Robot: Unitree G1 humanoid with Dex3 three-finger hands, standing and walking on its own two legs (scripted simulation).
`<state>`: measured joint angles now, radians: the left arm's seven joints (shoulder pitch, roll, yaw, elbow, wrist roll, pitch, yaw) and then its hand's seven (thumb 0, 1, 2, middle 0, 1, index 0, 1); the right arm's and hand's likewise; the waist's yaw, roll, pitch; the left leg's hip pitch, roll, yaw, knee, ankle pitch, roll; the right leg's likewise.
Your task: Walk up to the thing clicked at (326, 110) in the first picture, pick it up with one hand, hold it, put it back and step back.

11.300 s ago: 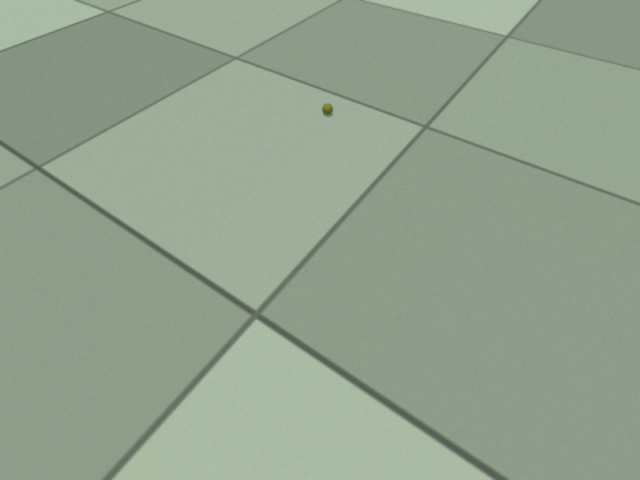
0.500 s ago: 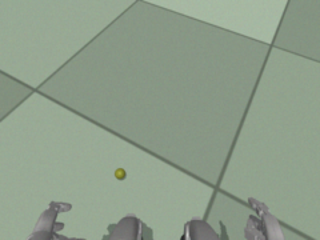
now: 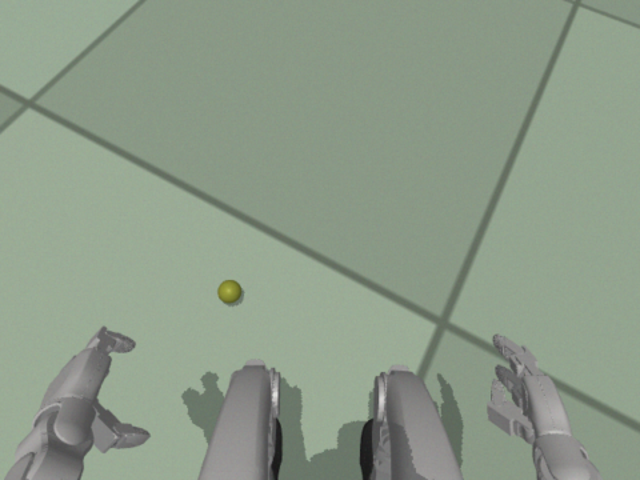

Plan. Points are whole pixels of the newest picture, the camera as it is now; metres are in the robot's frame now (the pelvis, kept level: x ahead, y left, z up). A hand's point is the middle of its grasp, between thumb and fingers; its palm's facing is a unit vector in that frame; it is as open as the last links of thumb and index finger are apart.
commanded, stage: rise first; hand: left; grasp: from above
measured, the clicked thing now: (229, 291) +0.46 +0.24 -0.56
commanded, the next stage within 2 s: approach in 1.68 s
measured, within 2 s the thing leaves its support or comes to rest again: neither
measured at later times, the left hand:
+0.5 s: hand (160, 333) +0.32 +0.31 -0.32, palm faces -0.49 -0.23 -0.84, open 14.0 cm
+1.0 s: hand (177, 313) +0.37 +0.31 -0.39, palm faces -0.47 -0.01 -0.88, open 14.1 cm
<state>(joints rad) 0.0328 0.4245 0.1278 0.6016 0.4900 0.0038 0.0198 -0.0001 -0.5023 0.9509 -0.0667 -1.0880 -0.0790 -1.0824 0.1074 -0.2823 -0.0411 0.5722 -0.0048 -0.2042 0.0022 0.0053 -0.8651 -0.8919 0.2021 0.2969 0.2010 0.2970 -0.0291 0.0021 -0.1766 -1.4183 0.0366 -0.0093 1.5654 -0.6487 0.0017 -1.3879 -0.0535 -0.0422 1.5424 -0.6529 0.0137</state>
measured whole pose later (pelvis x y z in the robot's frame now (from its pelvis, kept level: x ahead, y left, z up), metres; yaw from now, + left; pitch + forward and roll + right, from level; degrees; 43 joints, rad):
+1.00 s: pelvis -0.06 +0.01 -0.24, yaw -5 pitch +34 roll -7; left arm -0.80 0.75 0.14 1.30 1.28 -0.34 0.35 0.00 -0.51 1.00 -0.10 -0.97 -0.10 -0.97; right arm 0.10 -0.27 -0.02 0.75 -0.12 -0.03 0.12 0.00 -0.91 -0.90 0.20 0.30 0.20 0.30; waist -0.14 -0.01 -0.07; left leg -2.27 0.03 -0.09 2.34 -0.67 0.03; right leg -2.19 -0.05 -0.07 2.26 -0.67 0.02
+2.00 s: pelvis -0.05 +0.00 -0.27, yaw -7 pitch +34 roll -8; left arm -0.96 0.80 0.10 1.46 1.31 -0.30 0.43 0.00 -0.54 1.00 -0.08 -1.04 -0.09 -1.04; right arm 0.09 -0.28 0.04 0.78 -0.19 -0.06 0.15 0.00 -0.92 -0.90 0.20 0.30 0.20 0.30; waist -0.21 -0.04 -0.02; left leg -2.36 0.04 -0.12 2.45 -0.71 0.02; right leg -2.27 -0.03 -0.09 2.37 -0.69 0.02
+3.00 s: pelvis -0.05 +0.01 -0.29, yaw -10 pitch +32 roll -11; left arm -1.09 0.88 0.11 1.72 1.40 -0.23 0.60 0.00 -0.48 0.95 -0.07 -1.03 -0.09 -1.01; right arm 0.06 -0.29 0.16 0.70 -0.23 -0.13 0.19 0.00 -0.90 -0.90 0.20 0.30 0.20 0.30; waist -0.35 -0.09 0.04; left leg -2.39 0.03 -0.17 2.52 -0.71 0.03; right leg -2.27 -0.02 -0.12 2.40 -0.68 0.04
